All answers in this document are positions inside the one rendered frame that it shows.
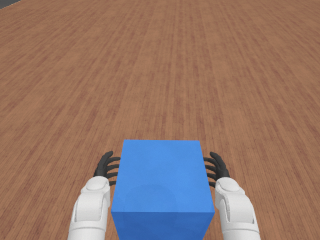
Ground left robot hand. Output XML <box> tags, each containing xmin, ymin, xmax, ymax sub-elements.
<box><xmin>93</xmin><ymin>151</ymin><xmax>121</xmax><ymax>186</ymax></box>

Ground right robot forearm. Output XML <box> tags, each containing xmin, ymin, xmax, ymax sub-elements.
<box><xmin>215</xmin><ymin>177</ymin><xmax>261</xmax><ymax>240</ymax></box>

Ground right robot hand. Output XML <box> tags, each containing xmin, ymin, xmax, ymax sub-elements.
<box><xmin>203</xmin><ymin>151</ymin><xmax>231</xmax><ymax>188</ymax></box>

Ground carton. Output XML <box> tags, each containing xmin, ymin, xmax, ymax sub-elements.
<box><xmin>111</xmin><ymin>139</ymin><xmax>215</xmax><ymax>240</ymax></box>

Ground left robot forearm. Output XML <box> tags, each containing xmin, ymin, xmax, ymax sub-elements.
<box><xmin>67</xmin><ymin>176</ymin><xmax>111</xmax><ymax>240</ymax></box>

